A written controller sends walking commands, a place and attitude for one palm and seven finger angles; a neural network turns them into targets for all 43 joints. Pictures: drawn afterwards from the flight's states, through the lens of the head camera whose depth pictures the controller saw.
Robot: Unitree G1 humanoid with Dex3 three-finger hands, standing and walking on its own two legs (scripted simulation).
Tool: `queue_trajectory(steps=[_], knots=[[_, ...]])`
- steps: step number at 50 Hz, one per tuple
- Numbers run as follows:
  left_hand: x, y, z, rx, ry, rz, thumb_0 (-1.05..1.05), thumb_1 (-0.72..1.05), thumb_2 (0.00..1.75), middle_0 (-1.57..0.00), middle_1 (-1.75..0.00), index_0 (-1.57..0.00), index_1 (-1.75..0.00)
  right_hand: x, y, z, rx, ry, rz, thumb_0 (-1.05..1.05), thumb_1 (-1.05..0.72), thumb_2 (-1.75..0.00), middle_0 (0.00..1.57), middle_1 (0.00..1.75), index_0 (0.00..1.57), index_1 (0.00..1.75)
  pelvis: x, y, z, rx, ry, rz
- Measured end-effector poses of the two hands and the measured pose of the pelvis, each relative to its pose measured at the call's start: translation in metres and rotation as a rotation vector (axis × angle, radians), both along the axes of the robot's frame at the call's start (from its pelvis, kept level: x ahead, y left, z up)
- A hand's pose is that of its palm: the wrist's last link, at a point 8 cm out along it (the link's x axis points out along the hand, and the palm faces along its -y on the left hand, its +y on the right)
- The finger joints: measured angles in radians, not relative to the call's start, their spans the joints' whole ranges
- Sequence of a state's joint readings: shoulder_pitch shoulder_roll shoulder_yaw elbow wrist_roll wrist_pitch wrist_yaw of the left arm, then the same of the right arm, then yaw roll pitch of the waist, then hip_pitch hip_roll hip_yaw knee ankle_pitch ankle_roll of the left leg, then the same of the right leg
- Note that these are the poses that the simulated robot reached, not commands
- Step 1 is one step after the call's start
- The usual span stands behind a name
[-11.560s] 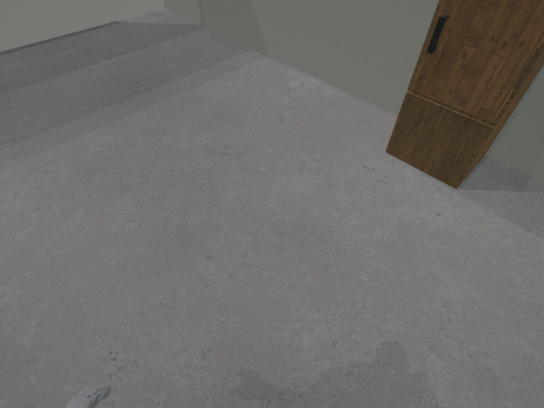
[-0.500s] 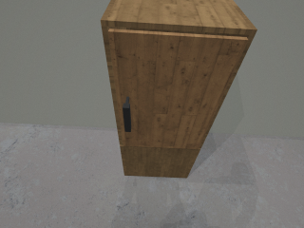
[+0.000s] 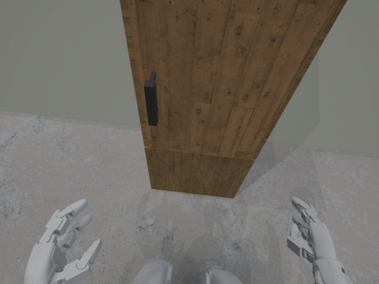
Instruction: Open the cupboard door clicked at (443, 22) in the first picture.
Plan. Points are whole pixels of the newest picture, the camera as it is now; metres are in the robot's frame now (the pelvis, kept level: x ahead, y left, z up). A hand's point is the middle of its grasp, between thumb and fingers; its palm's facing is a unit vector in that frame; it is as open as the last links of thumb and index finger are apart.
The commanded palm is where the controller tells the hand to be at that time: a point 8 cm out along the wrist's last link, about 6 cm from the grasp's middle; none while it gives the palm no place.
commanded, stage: raise the hand with hooked fingers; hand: left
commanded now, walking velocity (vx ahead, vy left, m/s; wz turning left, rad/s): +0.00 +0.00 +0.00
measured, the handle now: (153, 99) +0.55 +0.16 +0.03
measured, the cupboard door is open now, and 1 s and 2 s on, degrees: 0 0 0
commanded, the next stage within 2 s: move the hooked fingers beside the handle in 1.58 s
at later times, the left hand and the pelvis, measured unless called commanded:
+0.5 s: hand (75, 207) +0.24 +0.24 +0.04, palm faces +0.06 -0.99 -0.10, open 12.2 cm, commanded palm +0.21 +0.29 +0.04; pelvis +0.00 +0.01 +0.00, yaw +0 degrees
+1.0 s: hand (48, 185) +0.27 +0.31 +0.04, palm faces +0.02 -1.00 -0.05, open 13.9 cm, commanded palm +0.26 +0.36 +0.05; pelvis +0.00 +0.05 +0.01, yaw -1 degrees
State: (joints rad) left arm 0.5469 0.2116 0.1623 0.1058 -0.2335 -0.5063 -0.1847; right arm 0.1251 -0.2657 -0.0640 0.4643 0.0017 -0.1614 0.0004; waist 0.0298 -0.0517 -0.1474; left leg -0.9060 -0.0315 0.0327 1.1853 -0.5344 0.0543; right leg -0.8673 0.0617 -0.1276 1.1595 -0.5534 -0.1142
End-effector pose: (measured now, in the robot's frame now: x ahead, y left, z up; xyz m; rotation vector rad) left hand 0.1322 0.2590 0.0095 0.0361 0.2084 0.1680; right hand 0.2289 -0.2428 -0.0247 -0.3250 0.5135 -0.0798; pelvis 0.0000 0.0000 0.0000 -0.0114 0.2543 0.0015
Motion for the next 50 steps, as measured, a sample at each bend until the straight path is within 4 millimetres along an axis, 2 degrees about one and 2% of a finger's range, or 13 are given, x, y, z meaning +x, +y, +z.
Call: queue_trajectory(steps=[3,6,8,11,13,15,20,22,29,33,38,45,50], knots=[[-0.003,0.013,0.029,0.078,-0.151,0.053,0.02,0.42,0.70,-0.23,-0.61,-0.24,-0.60,0.006,0.012,-0.022,0.026,0.026,0.038,0.01,-0.91,-0.90,0.19,0.30,0.20,0.29,-0.002,-0.004,-0.008,-0.020,0.020,0.025],[0.019,0.005,0.049,0.106,-0.304,-0.046,0.01,0.35,0.67,-0.23,-0.65,-0.24,-0.65,0.000,0.025,-0.047,0.066,0.062,0.066,0.01,-0.91,-0.90,0.19,0.30,0.20,0.29,-0.007,-0.006,-0.015,-0.033,0.040,0.038],[0.040,-0.003,0.046,0.095,-0.311,-0.159,0.01,0.30,0.65,-0.23,-0.68,-0.24,-0.68,-0.011,0.030,-0.061,0.099,0.098,0.054,0.01,-0.91,-0.90,0.20,0.30,0.20,0.29,-0.009,-0.008,-0.018,-0.031,0.053,0.034],[0.071,-0.011,0.023,0.021,-0.170,-0.284,0.01,0.23,0.62,-0.24,-0.73,-0.25,-0.72,-0.035,0.031,-0.074,0.138,0.169,0.002,0.01,-0.91,-0.90,0.20,0.30,0.21,0.30,-0.011,-0.010,-0.017,-0.022,0.059,0.025],[0.083,-0.009,0.014,-0.029,-0.069,-0.287,0.01,0.19,0.60,-0.25,-0.76,-0.25,-0.75,-0.053,0.027,-0.075,0.150,0.216,-0.047,0.01,-0.91,-0.90,0.20,0.30,0.21,0.30,-0.009,-0.010,-0.012,-0.014,0.056,0.016],[0.087,-0.002,0.015,-0.047,-0.028,-0.229,0.01,0.14,0.58,-0.25,-0.79,-0.26,-0.78,-0.070,0.020,-0.071,0.150,0.253,-0.097,0.01,-0.91,-0.90,0.20,0.30,0.21,0.30,-0.006,-0.010,-0.005,-0.008,0.051,0.005],[0.081,0.021,0.048,0.024,-0.133,-0.069,0.01,0.03,0.53,-0.26,-0.86,-0.27,-0.86,-0.100,-0.002,-0.058,0.103,0.303,-0.181,0.01,-0.91,-0.90,0.20,0.30,0.21,0.30,0.003,-0.004,0.009,-0.004,0.044,-0.012],[0.078,0.028,0.052,0.063,-0.166,-0.067,0.00,-0.02,0.51,-0.26,-0.89,-0.27,-0.89,-0.104,-0.010,-0.057,0.073,0.313,-0.184,0.01,-0.91,-0.90,0.20,0.30,0.21,0.30,0.003,0.000,0.008,-0.007,0.050,-0.007],[0.086,0.033,0.015,-0.002,-0.099,-0.180,0.00,-0.19,0.44,-0.27,-1.00,-0.28,-0.99,-0.098,-0.020,-0.054,-0.007,0.278,-0.188,0.01,-0.91,-0.90,0.20,0.30,0.20,0.29,-0.005,0.012,-0.001,-0.023,0.062,-0.004],[0.094,0.037,0.027,0.001,-0.154,-0.188,0.00,-0.28,0.40,-0.28,-1.06,-0.29,-1.05,-0.088,-0.007,-0.042,-0.005,0.229,-0.177,0.01,-0.91,-0.90,0.19,0.30,0.20,0.29,-0.004,0.019,0.003,-0.029,0.049,-0.009],[0.103,0.063,0.050,0.043,-0.235,-0.125,-0.01,-0.39,0.35,-0.29,-1.13,-0.30,-1.12,-0.073,0.019,-0.034,0.026,0.189,-0.124,0.01,-0.91,-0.90,0.20,0.30,0.20,0.29,-0.002,0.028,0.008,-0.038,0.040,-0.001],[0.111,0.090,0.029,-0.006,-0.103,-0.140,-0.01,-0.47,0.31,-0.29,-1.18,-0.30,-1.18,-0.064,0.046,-0.032,0.039,0.190,-0.075,0.01,-0.91,-0.90,0.20,0.30,0.21,0.30,-0.003,0.041,0.010,-0.056,0.040,0.008],[0.117,0.102,0.037,0.011,-0.159,-0.150,-0.01,-0.49,0.31,-0.30,-1.19,-0.30,-1.19,-0.070,0.052,-0.031,0.008,0.222,-0.069,0.01,-0.91,-0.90,0.20,0.30,0.21,0.30,-0.002,0.050,0.011,-0.066,0.040,0.009]])
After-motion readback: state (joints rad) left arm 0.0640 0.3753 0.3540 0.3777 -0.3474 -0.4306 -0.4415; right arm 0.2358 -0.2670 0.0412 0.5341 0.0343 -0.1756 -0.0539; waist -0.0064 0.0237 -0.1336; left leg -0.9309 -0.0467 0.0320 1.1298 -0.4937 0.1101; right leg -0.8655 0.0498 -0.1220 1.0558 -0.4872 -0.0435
